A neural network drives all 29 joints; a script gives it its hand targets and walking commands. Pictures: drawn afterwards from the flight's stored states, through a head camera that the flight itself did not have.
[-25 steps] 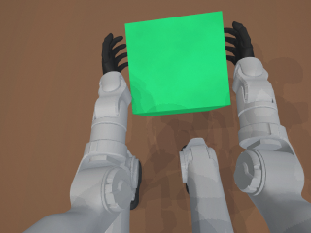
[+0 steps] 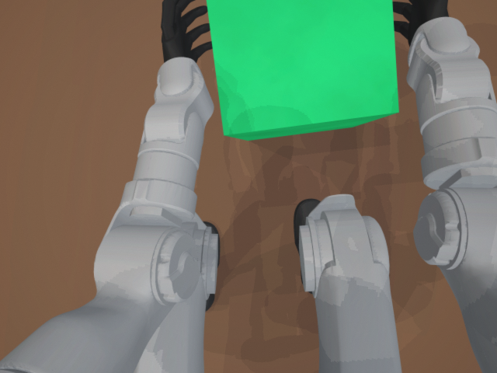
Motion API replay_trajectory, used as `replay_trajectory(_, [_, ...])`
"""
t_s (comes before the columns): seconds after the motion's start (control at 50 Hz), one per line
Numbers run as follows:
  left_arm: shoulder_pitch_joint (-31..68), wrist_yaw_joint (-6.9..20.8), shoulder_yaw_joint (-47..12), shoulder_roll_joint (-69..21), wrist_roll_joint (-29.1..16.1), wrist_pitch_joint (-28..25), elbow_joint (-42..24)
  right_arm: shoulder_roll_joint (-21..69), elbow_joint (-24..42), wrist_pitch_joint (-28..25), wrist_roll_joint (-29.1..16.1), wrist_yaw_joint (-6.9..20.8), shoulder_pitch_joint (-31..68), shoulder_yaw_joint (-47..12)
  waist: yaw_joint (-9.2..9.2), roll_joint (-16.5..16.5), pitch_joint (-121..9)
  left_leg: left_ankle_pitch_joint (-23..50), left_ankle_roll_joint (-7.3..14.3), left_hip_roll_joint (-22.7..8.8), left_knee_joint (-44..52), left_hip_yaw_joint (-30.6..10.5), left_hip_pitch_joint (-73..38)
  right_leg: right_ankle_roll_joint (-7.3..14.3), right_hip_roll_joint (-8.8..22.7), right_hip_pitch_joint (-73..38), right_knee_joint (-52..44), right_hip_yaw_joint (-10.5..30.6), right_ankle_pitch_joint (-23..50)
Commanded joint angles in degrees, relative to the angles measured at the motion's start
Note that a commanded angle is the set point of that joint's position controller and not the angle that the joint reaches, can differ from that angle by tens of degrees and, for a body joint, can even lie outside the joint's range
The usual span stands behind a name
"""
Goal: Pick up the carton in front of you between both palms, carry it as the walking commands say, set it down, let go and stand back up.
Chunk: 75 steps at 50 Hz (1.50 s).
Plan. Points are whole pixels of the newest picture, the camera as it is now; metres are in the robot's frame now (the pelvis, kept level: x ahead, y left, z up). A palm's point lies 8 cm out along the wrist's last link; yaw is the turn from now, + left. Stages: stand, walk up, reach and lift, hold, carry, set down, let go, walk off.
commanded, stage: set down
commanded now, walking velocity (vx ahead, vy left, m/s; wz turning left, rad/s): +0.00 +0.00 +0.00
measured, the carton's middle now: (296, 66) +0.51 -0.13 -0.26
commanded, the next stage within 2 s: none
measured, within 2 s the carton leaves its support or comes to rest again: rests again in 0.12 s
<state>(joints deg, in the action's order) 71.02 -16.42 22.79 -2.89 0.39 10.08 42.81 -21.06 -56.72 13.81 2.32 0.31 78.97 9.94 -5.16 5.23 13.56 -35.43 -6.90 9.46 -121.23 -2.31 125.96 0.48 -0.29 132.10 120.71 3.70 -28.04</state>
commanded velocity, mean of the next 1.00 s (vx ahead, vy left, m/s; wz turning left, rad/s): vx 0.00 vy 0.00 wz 0.00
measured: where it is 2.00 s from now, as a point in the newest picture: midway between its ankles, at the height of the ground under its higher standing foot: (257, 272)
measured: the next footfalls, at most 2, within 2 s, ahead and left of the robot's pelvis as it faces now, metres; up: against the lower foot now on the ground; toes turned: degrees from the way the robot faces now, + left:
none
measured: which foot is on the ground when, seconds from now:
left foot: down 0.00-1.00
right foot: down 0.00-1.00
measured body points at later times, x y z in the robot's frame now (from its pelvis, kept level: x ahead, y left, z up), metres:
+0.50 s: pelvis -0.01 +0.01 -0.01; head +0.34 -0.07 +0.26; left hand +0.54 +0.03 -0.16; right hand +0.51 -0.28 -0.17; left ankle +0.11 +0.13 -0.35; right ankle +0.12 -0.12 -0.35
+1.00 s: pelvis +0.00 +0.01 -0.01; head +0.35 -0.06 +0.25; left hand +0.54 +0.03 -0.18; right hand +0.51 -0.28 -0.18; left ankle +0.11 +0.13 -0.35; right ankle +0.12 -0.12 -0.35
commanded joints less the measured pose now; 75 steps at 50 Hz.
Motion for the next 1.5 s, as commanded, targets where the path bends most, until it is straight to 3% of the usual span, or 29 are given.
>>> replay_trajectory(0.0, [39.0, 15.8, -27.1, -45.9, -3.4, -0.6, -2.5, 49.4, 6.1, -2.4, -5.8, 15.5, 26.7, -15.8, -5.27, -2.8, -70.4, 13.6, 3.4, 3.6, 7.1, 9.5, -19.3, -0.3, -3.9, -47.7, -10.1, -4.7, 21.6])
replay_trajectory(0.4, [32.0, 17.6, -11.6, -36.9, 6.2, 0.7, 11.3, 40.3, -3.2, -3.0, -2.4, 17.4, 28.3, -8.5, -2.02, -1.4, -50.0, 5.8, 4.8, 3.4, 7.9, 8.7, -14.1, 0.9, -3.1, -31.2, -10.2, -3.7, 8.4])
replay_trajectory(0.8, [22.7, 17.6, -5.0, -25.3, 11.1, 0.6, 18.3, 27.3, -10.8, -3.3, 1.7, 16.8, 21.7, -1.3, -0.56, 0.7, -38.2, 3.2, 4.6, 2.5, 7.8, 7.7, -13.3, 2.6, -2.2, -23.7, -10.5, -2.0, 0.8])
replay_trajectory(0.9, [21.6, 16.4, -5.4, -20.4, 10.6, -0.5, 17.2, 22.2, -11.4, -4.5, 1.5, 15.8, 19.9, -0.5, -0.79, 0.1, -38.7, 4.7, 3.8, 2.0, 7.3, 8.1, -15.5, 1.8, -1.5, -25.4, -10.0, -2.2, 2.5])
replay_trajectory(0.96, [16.2, 13.2, -3.5, -5.7, 9.0, -2.2, 16.4, 7.7, -13.3, -6.7, 0.9, 12.3, 15.0, 2.4, -1.14, -1.1, -39.9, 5.9, 2.5, 1.0, 6.9, 9.1, -17.8, 0.4, -0.2, -27.9, -9.8, -2.7, 4.0])
replay_trajectory(1.0, [13.5, 8.5, -2.6, 11.3, 5.9, -4.7, 13.3, -10.7, -12.9, -9.9, -0.1, 7.4, 10.3, 5.3, -1.30, -1.7, -41.5, 7.9, 1.4, 0.1, 6.8, 9.3, -19.9, 0.0, 1.1, -30.5, -9.7, -2.6, 7.5])
replay_trajectory(1.02, [15.6, 6.9, -3.9, 14.3, 3.7, -5.9, 12.2, -14.1, -12.2, -11.4, -1.6, 5.3, 11.5, 5.0, -1.57, -2.6, -43.2, 10.1, 1.1, 0.0, 6.2, 8.8, -20.4, -0.2, 1.3, -32.2, -9.3, -2.3, 10.9])
replay_trajectory(1.1, [20.3, 5.4, -13.0, 14.1, -6.5, -8.1, 9.0, -19.6, -6.5, -15.7, -8.0, 2.1, 17.3, 3.1, -4.64, -3.4, -54.3, 18.9, 0.8, -1.3, 3.4, 7.2, -24.4, 0.4, 2.0, -39.6, -5.7, -1.8, 22.9])
replay_trajectory(1.16, [20.2, 5.4, -18.3, 12.3, -11.8, -7.6, 8.1, -21.9, -3.2, -16.3, -11.0, 2.2, 18.6, 0.9, -5.78, -4.0, -60.3, 19.2, 0.2, -2.1, 2.9, 7.6, -25.1, 0.8, 2.4, -45.4, -5.0, -2.1, 25.4])
replay_trajectory(1.24, [18.0, 4.7, -18.5, 13.6, -12.9, -6.5, 3.4, -22.7, -2.3, -14.6, -11.8, 3.5, 14.5, 0.8, -5.42, -5.6, -64.0, 16.3, 0.3, -2.1, 4.1, 8.7, -24.5, 0.6, 2.2, -51.8, -5.6, -3.1, 25.2])
replay_trajectory(1.4, [14.2, 2.1, -12.0, 13.7, -7.6, -2.3, -7.2, -20.9, 5.3, -9.1, -10.5, 5.2, 13.9, 1.0, -1.17, -10.6, -73.3, 8.4, 2.0, -0.5, 11.2, 11.5, -25.7, -0.5, 0.5, -61.4, -12.0, -5.1, 18.3])
replay_trajectory(1.48, [12.3, 1.8, -7.3, 13.3, -3.5, -0.3, -5.9, -17.9, 4.2, -6.4, -8.2, 5.8, 12.9, 1.4, 1.05, -11.9, -66.7, 3.9, 2.5, -0.2, 15.5, 12.2, -22.1, -1.1, -0.2, -57.9, -17.0, -5.0, 11.7])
